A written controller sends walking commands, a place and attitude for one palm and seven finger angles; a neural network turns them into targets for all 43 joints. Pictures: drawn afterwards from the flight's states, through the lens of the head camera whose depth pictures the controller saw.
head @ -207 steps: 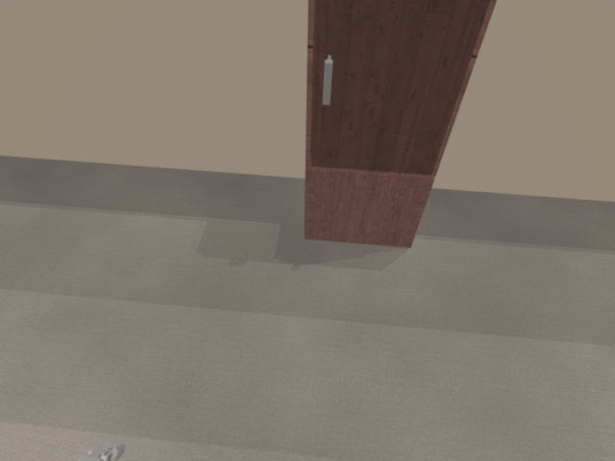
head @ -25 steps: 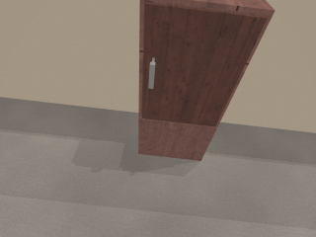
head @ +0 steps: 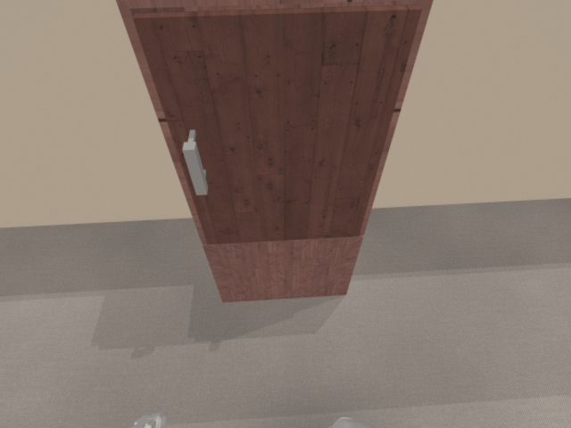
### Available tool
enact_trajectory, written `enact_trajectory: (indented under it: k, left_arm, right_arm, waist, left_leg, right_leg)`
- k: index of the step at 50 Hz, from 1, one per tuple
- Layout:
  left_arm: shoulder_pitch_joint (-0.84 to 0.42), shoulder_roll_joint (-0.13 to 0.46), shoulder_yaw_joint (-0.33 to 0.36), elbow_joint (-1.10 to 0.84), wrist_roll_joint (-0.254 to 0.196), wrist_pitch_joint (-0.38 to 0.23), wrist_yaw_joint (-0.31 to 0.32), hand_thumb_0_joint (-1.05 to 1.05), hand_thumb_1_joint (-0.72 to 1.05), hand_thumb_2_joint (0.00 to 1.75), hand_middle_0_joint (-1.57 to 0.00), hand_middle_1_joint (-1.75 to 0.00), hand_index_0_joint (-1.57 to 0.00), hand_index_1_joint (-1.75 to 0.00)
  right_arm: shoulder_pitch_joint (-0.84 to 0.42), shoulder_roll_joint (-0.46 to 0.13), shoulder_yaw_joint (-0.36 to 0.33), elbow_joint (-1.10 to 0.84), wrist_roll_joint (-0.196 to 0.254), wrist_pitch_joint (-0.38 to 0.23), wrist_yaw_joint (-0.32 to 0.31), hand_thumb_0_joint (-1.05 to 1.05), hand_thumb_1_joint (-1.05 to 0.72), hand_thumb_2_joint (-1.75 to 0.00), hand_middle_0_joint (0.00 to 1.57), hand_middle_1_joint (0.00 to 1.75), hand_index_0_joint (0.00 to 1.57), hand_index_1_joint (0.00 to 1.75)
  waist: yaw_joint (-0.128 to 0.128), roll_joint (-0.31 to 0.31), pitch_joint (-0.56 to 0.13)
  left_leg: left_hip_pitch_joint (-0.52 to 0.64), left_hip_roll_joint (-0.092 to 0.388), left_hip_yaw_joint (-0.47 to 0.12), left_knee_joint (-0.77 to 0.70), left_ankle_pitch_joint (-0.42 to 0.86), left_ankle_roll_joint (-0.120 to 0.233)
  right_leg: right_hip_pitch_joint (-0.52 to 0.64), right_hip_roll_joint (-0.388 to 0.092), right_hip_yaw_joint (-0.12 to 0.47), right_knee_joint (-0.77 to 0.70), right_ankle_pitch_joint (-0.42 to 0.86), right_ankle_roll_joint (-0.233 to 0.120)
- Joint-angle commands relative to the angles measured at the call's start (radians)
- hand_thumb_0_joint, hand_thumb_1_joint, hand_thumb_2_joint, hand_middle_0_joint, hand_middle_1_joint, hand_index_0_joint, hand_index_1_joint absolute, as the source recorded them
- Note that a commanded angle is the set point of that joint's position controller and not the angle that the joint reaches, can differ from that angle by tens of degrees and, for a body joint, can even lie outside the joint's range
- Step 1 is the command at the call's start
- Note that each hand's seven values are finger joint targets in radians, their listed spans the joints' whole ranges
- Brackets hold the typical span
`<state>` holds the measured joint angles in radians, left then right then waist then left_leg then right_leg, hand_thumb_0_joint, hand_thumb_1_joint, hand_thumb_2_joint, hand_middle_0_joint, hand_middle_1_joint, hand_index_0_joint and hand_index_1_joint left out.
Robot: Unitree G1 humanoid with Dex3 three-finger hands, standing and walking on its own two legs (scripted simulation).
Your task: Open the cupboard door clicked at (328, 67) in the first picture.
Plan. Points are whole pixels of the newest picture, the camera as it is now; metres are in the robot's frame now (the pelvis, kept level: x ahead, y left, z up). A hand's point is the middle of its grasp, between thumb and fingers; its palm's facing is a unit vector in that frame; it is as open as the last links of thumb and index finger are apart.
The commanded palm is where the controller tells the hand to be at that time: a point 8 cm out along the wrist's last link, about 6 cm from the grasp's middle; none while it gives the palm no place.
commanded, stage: come to a stop and stand still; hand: left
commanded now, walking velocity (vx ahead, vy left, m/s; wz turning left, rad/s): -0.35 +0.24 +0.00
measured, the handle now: (197, 162) +0.58 +0.19 +0.00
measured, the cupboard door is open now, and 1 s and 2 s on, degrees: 0 0 0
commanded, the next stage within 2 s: look again from close up in 1.64 s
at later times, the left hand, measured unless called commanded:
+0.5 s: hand out of the picture +0.06 +0.20 -0.17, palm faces +0.04 -0.98 -0.21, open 7.3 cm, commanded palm none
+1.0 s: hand out of the picture +0.01 +0.11 -0.16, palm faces +0.01 -0.99 -0.15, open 7.3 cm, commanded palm none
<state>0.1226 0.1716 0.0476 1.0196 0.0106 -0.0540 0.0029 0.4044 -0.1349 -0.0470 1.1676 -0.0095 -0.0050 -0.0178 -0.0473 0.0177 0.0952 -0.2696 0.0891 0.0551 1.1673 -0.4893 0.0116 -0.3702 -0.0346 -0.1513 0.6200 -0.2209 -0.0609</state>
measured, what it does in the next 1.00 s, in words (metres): steps on the spot: left foot, then right foot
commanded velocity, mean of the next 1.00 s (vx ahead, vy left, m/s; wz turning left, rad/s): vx -0.07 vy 0.00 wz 0.00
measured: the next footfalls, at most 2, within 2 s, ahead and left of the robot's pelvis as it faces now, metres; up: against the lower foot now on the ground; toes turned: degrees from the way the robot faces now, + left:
left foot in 0.26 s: +0.12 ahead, +0.11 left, +0.00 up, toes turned +2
right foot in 0.66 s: +0.01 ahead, -0.14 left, +0.00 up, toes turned -3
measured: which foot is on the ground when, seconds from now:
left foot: up 0.00-0.24, down 0.26-1.00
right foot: down 0.00-0.30, up 0.32-0.64, down 0.66-1.00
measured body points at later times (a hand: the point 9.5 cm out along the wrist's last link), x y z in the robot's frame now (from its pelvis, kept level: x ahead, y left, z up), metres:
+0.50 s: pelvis +0.04 +0.02 +0.02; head +0.08 +0.03 +0.46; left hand +0.05 +0.25 -0.15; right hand +0.11 -0.21 -0.13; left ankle +0.09 +0.11 -0.72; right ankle -0.02 -0.12 -0.67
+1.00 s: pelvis +0.01 -0.04 +0.01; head +0.01 -0.04 +0.46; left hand +0.01 +0.17 -0.15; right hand -0.03 -0.26 -0.15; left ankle +0.08 +0.11 -0.72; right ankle -0.03 -0.13 -0.72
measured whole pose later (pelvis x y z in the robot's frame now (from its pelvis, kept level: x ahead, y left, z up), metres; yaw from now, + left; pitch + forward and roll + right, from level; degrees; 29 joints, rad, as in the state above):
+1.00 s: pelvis +0.01 -0.04 +0.01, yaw -1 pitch -2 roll +0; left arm 0.31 0.12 0.00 1.12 0.01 0.02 0.03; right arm 0.32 -0.15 -0.03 1.16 -0.02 0.03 -0.02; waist -0.02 0.00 0.02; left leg -0.28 0.09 0.04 0.46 -0.15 -0.05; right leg -0.11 0.02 -0.07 0.47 -0.32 -0.04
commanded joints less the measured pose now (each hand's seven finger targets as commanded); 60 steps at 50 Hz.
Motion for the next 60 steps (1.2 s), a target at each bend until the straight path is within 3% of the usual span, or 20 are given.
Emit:
enact_trajectory:
  k: [1,3,8,12,14,15,16,18,23,26,28,30,31,33,34,36,40,44,46,60]
  left_arm:
    - [0.1,0.091,0.009,-0.005,0.006,-0.003,0.024,0.0,0.9,0.9,-0.2,-0.3,-0.2,-0.3]
    - [0.066,0.07,-0.006,-0.008,0.011,-0.001,0.03,0.0,0.9,0.9,-0.2,-0.3,-0.2,-0.3]
    - [0.109,0.116,0.013,-0.013,0.013,0.034,0.04,0.0,0.9,0.9,-0.2,-0.3,-0.2,-0.3]
    - [0.107,0.117,0.024,-0.023,0.004,0.06,0.039,0.0,0.9,0.9,-0.2,-0.3,-0.2,-0.3]
    - [0.146,0.055,0.015,-0.042,-0.002,0.074,0.038,0.0,0.9,0.9,-0.2,-0.3,-0.2,-0.3]
    - [0.149,0.057,0.012,-0.04,-0.004,0.078,0.039,0.0,0.9,0.9,-0.2,-0.3,-0.2,-0.3]
    - [0.147,0.062,0.014,-0.03,-0.001,0.087,0.04,0.0,0.9,0.9,-0.2,-0.3,-0.2,-0.3]
    - [0.169,0.066,0.018,-0.018,0.006,0.09,0.037,0.0,0.9,0.9,-0.2,-0.3,-0.2,-0.3]
    - [0.171,0.057,0.013,-0.016,0.009,0.086,0.029,0.0,0.9,0.9,-0.2,-0.3,-0.2,-0.3]
    - [0.148,0.047,0.005,-0.027,0.007,0.087,0.028,0.0,0.9,0.9,-0.2,-0.3,-0.2,-0.3]
    - [0.168,0.044,0.001,-0.014,0.006,0.08,0.028,0.0,0.9,0.9,-0.2,-0.3,-0.2,-0.3]
    - [0.25,0.043,0.0,0.021,0.005,0.075,0.03,0.0,0.9,0.9,-0.2,-0.3,-0.2,-0.3]
    - [0.274,0.059,0.003,0.032,0.01,0.071,0.033,0.0,0.9,0.9,-0.2,-0.3,-0.2,-0.3]
    - [0.219,0.144,0.004,0.023,0.015,0.058,0.038,0.0,0.9,0.9,-0.2,-0.3,-0.2,-0.3]
    - [0.179,0.153,-0.002,0.008,0.011,0.056,0.036,0.0,0.9,0.9,-0.2,-0.3,-0.2,-0.3]
    - [0.148,0.117,-0.009,0.012,0.009,0.046,0.038,0.0,0.9,0.9,-0.2,-0.3,-0.2,-0.3]
    - [0.183,0.085,-0.02,0.036,-0.004,0.04,0.037,0.0,0.9,0.9,-0.2,-0.3,-0.2,-0.3]
    - [0.196,0.082,-0.018,0.05,0.001,0.053,0.037,0.0,0.9,0.9,-0.2,-0.3,-0.2,-0.3]
    - [0.199,0.084,-0.015,0.054,-0.001,0.055,0.035,0.0,0.9,0.9,-0.2,-0.3,-0.2,-0.3]
    - [0.284,0.021,-0.021,0.098,-0.006,0.045,0.039,0.0,0.9,0.9,-0.2,-0.3,-0.2,-0.3]
  right_arm:
    - [0.037,-0.026,-0.002,-0.06,-0.013,-0.007,0.0,0.0,-0.9,-0.9,0.2,0.3,0.2,0.3]
    - [0.076,0.006,0.012,-0.043,-0.007,0.01,-0.006,0.0,-0.9,-0.9,0.2,0.3,0.2,0.3]
    - [-0.015,-0.016,0.01,-0.089,0.006,0.025,-0.008,0.0,-0.9,-0.9,0.2,0.3,0.2,0.3]
    - [-0.031,-0.065,-0.006,-0.108,-0.002,0.022,-0.009,0.0,-0.9,-0.9,0.2,0.3,0.2,0.3]
    - [-0.072,-0.154,-0.014,-0.148,-0.01,0.008,-0.014,0.0,-0.9,-0.9,0.2,0.3,0.2,0.3]
    - [-0.121,-0.165,-0.013,-0.162,-0.014,0.008,-0.018,0.0,-0.9,-0.9,0.2,0.3,0.2,0.3]
    - [-0.159,-0.162,-0.012,-0.166,-0.016,0.004,-0.026,0.0,-0.9,-0.9,0.2,0.3,0.2,0.3]
    - [-0.196,-0.151,-0.009,-0.182,-0.014,0.0,-0.034,0.0,-0.9,-0.9,0.2,0.3,0.2,0.3]
    - [-0.185,-0.168,-0.023,-0.181,-0.01,0.003,-0.032,0.0,-0.9,-0.9,0.2,0.3,0.2,0.3]
    - [-0.147,-0.188,-0.036,-0.162,-0.012,0.007,-0.027,0.0,-0.9,-0.9,0.2,0.3,0.2,0.3]
    - [-0.148,-0.19,-0.038,-0.15,-0.012,0.009,-0.021,0.0,-0.9,-0.9,0.2,0.3,0.2,0.3]
    - [-0.18,-0.185,-0.038,-0.149,-0.005,0.013,-0.015,0.0,-0.9,-0.9,0.2,0.3,0.2,0.3]
    - [-0.186,-0.162,-0.037,-0.151,0.0,0.015,-0.012,0.0,-0.9,-0.9,0.2,0.3,0.2,0.3]
    - [-0.21,-0.067,-0.011,-0.171,0.008,0.022,0.0,0.0,-0.9,-0.9,0.2,0.3,0.2,0.3]
    - [-0.223,-0.066,-0.005,-0.17,0.003,0.023,0.006,0.0,-0.9,-0.9,0.2,0.3,0.2,0.3]
    - [-0.224,-0.073,-0.007,-0.149,-0.008,0.031,0.006,0.0,-0.9,-0.9,0.2,0.3,0.2,0.3]
    - [-0.123,-0.077,0.009,-0.077,-0.004,0.014,-0.001,0.0,-0.9,-0.9,0.2,0.3,0.2,0.3]
    - [-0.115,-0.085,0.01,-0.056,-0.005,0.025,-0.002,0.0,-0.9,-0.9,0.2,0.3,0.2,0.3]
    - [-0.089,-0.066,0.015,-0.046,-0.007,0.026,-0.003,0.0,-0.9,-0.9,0.2,0.3,0.2,0.3]
    - [-0.031,-0.059,0.021,-0.01,0.001,-0.011,-0.025,0.0,-0.9,-0.9,0.2,0.3,0.2,0.3]
  waist:
    - [0.017,-0.07,-0.056]
    - [-0.011,-0.077,-0.058]
    - [0.039,-0.093,-0.094]
    - [0.028,-0.102,-0.07]
    - [0.054,0.157,-0.068]
    - [0.06,0.202,-0.067]
    - [0.059,0.219,-0.071]
    - [0.072,0.138,-0.089]
    - [0.039,0.078,-0.18]
    - [0.008,0.122,-0.206]
    - [0.012,0.143,-0.2]
    - [0.05,0.127,-0.201]
    - [0.06,0.064,-0.17]
    - [0.039,-0.197,-0.062]
    - [0.036,-0.18,-0.045]
    - [0.035,-0.245,0.015]
    - [0.022,-0.094,-0.001]
    - [0.033,-0.069,0.091]
    - [0.028,-0.052,0.108]
    - [0.051,0.0,-0.056]
  left_leg:
    - [-0.142,0.046,-0.036,0.01,0.127,-0.01]
    - [-0.045,0.032,-0.026,-0.177,0.12,-0.035]
    - [-0.025,-0.011,0.002,-0.429,0.15,-0.047]
    - [0.102,0.0,-0.009,-0.665,0.383,-0.032]
    - [0.045,0.218,-0.22,-0.802,0.737,0.083]
    - [-0.011,0.27,-0.271,-0.874,0.771,0.149]
    - [-0.014,0.269,-0.277,-0.9,0.758,0.179]
    - [0.022,0.253,-0.224,-0.862,0.778,0.193]
    - [0.206,0.215,-0.158,-0.817,0.779,0.178]
    - [0.255,0.222,-0.189,-0.825,0.738,0.176]
    - [0.234,0.203,-0.183,-0.815,0.715,0.162]
    - [0.154,0.155,-0.135,-0.791,0.574,0.11]
    - [0.081,0.107,-0.096,-0.765,0.443,0.064]
    - [-0.064,-0.017,0.0,-0.683,0.181,-0.024]
    - [-0.007,-0.02,0.001,-0.668,0.157,-0.029]
    - [0.023,-0.009,-0.016,-0.638,0.206,-0.027]
    - [0.1,0.006,-0.036,-0.734,0.379,-0.018]
    - [0.083,0.008,-0.027,-0.726,0.27,-0.029]
    - [0.077,0.005,-0.023,-0.716,0.275,-0.029]
    - [0.107,0.039,-0.052,-0.75,0.49,-0.008]
  right_leg:
    - [0.054,-0.26,0.216,-0.385,0.228,-0.098]
    - [-0.01,-0.229,0.142,-0.37,0.389,-0.09]
    - [0.079,-0.248,0.177,-0.292,0.397,-0.128]
    - [0.021,-0.209,0.172,-0.178,0.274,-0.058]
    - [0.021,-0.048,0.061,-0.027,-0.026,0.052]
    - [0.066,-0.005,0.058,0.116,-0.223,0.068]
    - [0.05,-0.001,0.112,0.258,-0.321,0.068]
    - [0.003,-0.008,0.164,0.364,-0.312,0.065]
    - [-0.057,-0.006,0.152,0.325,-0.272,0.093]
    - [-0.015,-0.012,0.131,0.171,-0.302,0.096]
    - [0.048,-0.002,0.115,0.032,-0.264,0.087]
    - [0.175,0.004,0.086,-0.165,-0.087,0.083]
    - [0.232,-0.015,0.106,-0.274,0.0,0.075]
    - [0.168,-0.218,0.326,-0.377,0.008,-0.013]
    - [0.07,-0.256,0.329,-0.398,-0.066,-0.043]
    - [0.002,-0.195,0.305,-0.404,-0.073,-0.036]
    - [0.051,-0.109,0.219,-0.333,-0.024,0.011]
    - [-0.042,-0.105,0.245,-0.415,-0.297,0.015]
    - [-0.054,-0.105,0.252,-0.423,-0.317,0.009]
    - [0.18,-0.063,0.167,-0.29,0.098,0.03]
